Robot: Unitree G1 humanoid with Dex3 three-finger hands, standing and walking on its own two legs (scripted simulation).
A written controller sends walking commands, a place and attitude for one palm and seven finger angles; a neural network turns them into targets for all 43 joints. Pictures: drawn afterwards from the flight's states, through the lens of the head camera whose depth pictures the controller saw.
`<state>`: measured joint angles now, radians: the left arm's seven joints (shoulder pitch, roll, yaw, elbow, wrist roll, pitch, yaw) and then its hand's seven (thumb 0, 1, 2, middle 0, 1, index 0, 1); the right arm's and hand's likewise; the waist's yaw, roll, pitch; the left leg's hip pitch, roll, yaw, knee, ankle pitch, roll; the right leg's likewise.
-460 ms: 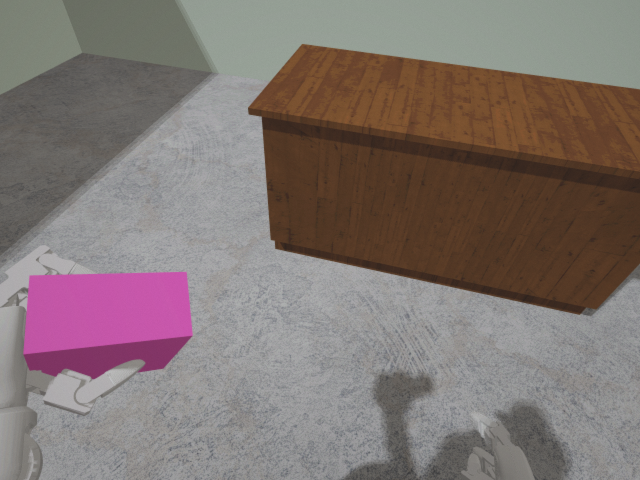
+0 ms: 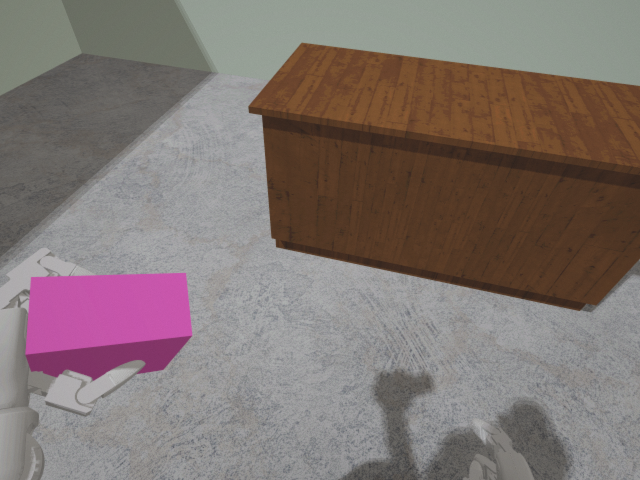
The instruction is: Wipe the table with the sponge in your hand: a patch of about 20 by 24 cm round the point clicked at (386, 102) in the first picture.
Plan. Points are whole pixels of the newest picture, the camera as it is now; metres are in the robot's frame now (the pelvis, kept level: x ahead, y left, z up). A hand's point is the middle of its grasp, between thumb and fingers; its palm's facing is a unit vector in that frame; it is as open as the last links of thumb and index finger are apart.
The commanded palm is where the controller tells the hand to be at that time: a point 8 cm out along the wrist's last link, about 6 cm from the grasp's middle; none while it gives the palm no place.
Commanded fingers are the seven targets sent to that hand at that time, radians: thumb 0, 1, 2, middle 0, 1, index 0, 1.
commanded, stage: walk to a spot facing it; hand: left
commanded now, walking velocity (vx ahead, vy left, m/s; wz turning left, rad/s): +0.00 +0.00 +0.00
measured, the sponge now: (131, 330) +0.22 +0.21 +0.14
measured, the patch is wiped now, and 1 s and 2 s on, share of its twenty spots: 0.00 0.00 0.00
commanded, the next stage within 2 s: turn to face it in 1.86 s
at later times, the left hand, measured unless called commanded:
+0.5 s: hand (57, 298) +0.25 +0.29 +0.15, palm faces +0.52 -0.78 -0.35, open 10.2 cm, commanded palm +0.20 +0.31 +0.18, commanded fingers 0.00 0.10 1.30 -1.20 -1.60 -1.20 -1.60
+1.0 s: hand (138, 229) +0.34 +0.24 +0.16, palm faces +0.54 -0.72 -0.44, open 10.2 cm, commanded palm +0.28 +0.28 +0.18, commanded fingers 0.00 0.10 1.30 -1.20 -1.60 -1.20 -1.60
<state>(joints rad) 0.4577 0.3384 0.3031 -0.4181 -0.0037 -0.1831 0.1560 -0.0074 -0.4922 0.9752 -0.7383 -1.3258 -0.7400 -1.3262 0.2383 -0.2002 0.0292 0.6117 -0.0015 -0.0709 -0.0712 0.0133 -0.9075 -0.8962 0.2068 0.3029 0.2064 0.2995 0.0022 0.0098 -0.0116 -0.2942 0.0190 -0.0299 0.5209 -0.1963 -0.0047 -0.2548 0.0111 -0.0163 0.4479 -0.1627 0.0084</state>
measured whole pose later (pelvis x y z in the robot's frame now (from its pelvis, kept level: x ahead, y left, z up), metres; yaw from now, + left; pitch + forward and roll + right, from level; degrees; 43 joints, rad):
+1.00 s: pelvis +0.19 -0.03 +0.00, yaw +13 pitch -2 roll +1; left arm 0.49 0.34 0.34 -0.46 0.00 -0.20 0.13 -0.01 -0.49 0.98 -0.74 -1.33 -0.74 -1.33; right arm 0.20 -0.26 -0.04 0.64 -0.01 -0.02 -0.06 0.01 -0.91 -0.90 0.20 0.30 0.20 0.30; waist -0.01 0.00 0.05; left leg -0.59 0.09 0.05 1.19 -0.29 -0.01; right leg -0.21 -0.06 -0.24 0.53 -0.30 -0.06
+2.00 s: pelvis +0.42 +0.01 -0.02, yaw +31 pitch +0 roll +1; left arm 0.53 0.44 0.45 -0.69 -0.04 -0.22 0.20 -0.01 -0.49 0.98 -0.74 -1.33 -0.75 -1.33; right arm 0.18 -0.25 -0.07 0.52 -0.01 -0.02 -0.07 0.01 -0.91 -0.90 0.20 0.30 0.20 0.30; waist -0.03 -0.06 0.09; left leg -0.38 0.04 0.18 0.60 -0.19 0.02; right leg -0.29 -0.19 -0.24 0.81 -0.42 0.03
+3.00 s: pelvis +0.38 -0.10 -0.01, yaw +5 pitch -1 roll +1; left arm 0.47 0.36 0.35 -0.48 -0.01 -0.18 0.14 -0.01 -0.50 0.99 -0.73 -1.34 -0.74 -1.34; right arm 0.25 -0.17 0.01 0.54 0.01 -0.01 -0.01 0.01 -0.91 -0.90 0.20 0.30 0.20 0.30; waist 0.05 -0.01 0.03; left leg -0.20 0.10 0.13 0.53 -0.31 -0.06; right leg -0.51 0.05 -0.01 0.99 -0.40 0.04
